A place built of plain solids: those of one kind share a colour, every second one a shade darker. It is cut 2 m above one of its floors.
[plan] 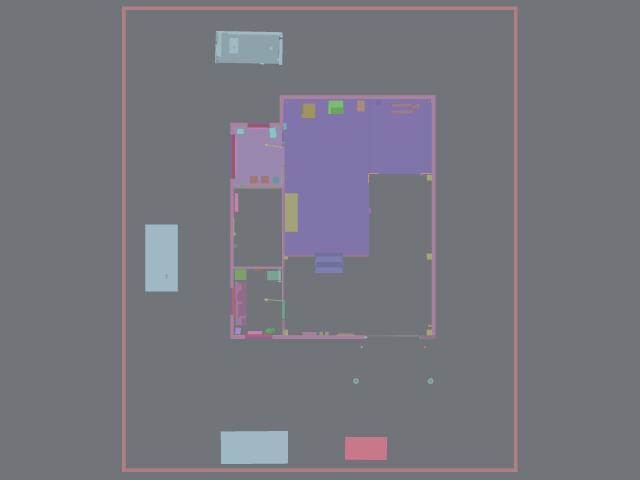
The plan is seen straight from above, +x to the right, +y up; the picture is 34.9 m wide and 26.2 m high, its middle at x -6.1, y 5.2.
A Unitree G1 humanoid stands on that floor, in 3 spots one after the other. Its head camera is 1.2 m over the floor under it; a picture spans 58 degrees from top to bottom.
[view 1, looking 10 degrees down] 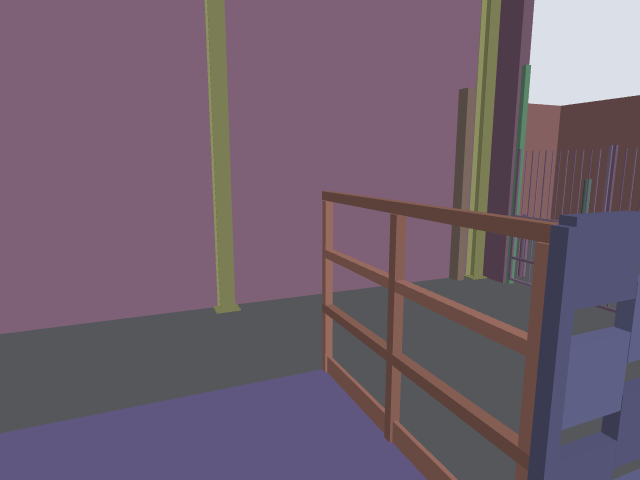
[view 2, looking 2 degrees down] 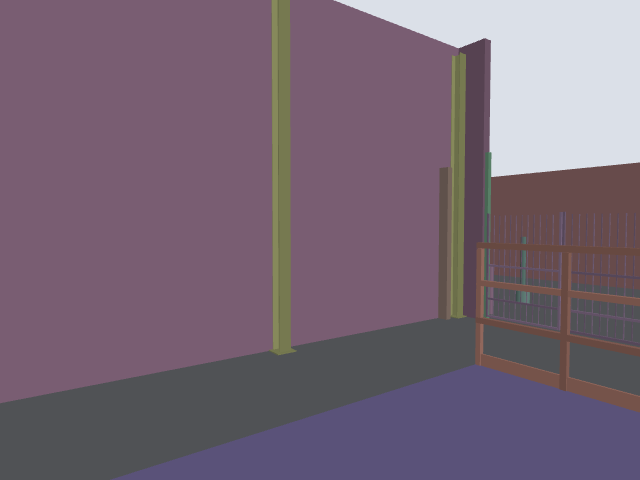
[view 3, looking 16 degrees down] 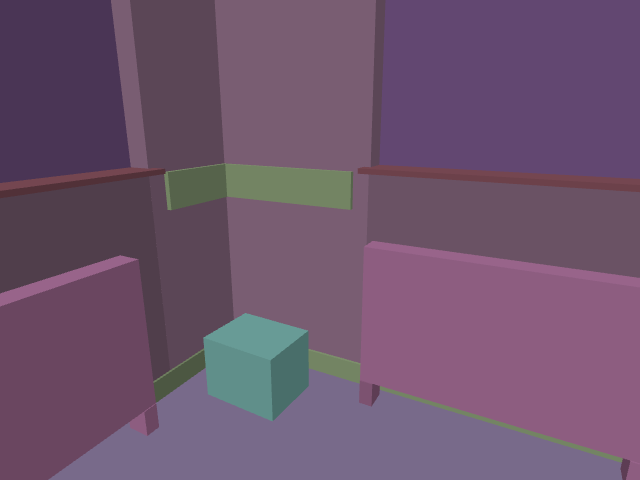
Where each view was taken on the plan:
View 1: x -5.62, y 5.30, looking -23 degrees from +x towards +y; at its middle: wall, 6.20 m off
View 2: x -5.62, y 7.60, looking -36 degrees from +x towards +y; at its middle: wall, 6.95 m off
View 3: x -9.40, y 9.75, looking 118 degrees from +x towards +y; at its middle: wall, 1.95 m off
